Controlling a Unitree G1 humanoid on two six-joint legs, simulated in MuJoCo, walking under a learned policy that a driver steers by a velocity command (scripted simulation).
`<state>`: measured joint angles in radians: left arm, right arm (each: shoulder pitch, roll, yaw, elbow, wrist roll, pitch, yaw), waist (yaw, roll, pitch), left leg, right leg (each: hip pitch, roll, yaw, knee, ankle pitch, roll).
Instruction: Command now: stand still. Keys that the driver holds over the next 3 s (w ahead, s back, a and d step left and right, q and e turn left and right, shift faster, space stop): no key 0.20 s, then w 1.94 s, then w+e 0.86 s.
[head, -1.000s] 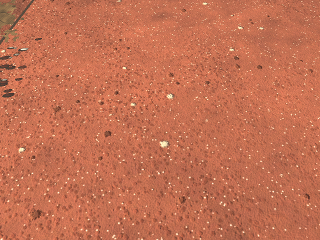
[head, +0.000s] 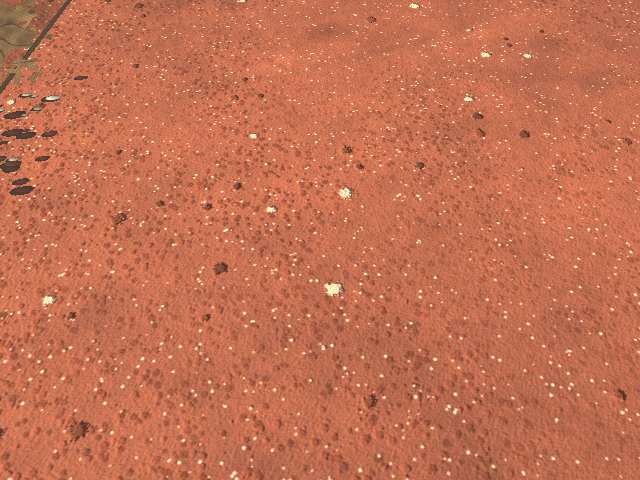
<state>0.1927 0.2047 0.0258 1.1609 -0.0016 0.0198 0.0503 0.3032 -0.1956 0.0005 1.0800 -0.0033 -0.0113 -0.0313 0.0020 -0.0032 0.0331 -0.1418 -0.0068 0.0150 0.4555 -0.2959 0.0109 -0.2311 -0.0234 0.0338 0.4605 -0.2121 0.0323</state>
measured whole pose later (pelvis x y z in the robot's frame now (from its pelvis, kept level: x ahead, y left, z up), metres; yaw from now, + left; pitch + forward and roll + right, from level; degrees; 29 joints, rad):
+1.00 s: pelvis +0.32 +0.00 -0.02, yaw +0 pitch +1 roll +0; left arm 0.45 0.22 0.03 1.09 -0.01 -0.08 0.01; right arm 0.00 -0.23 -0.05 0.86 0.02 -0.11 0.04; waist 0.04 0.00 0.05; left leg -0.50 -0.02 0.07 0.61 -0.14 0.08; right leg -0.09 -0.01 0.05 0.98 -0.48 -0.03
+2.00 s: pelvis +0.89 -0.03 -0.01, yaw +1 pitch +2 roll -2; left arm 0.41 0.23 0.06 1.03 -0.01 -0.07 0.01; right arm 0.00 -0.22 -0.05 0.87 0.02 -0.09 0.03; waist 0.07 0.03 0.01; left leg -0.58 0.06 0.01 0.53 0.01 0.05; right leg 0.10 0.04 -0.05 0.21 -0.35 -0.02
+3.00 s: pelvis +1.45 -0.09 +0.00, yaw -25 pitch +3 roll +0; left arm 0.33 0.26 0.08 0.80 -0.02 -0.05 0.01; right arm 0.01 -0.27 -0.06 0.78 0.00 -0.10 0.00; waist 0.07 0.04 0.02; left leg -0.63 0.06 -0.10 0.56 0.04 -0.05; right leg -0.12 0.11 0.14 0.37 -0.28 -0.08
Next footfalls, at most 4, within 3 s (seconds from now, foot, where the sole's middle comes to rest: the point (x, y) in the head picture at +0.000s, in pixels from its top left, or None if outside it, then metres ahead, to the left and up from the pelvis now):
0.94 left None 0.47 0.09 -0.78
1.48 right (396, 364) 0.78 -0.15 -0.78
2.04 left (298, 258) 1.10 0.09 -0.78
2.62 right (382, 184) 1.39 -0.15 -0.78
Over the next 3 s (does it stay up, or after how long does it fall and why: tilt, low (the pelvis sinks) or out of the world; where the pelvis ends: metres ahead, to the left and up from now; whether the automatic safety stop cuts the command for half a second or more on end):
stays up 1.45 -0.09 0.00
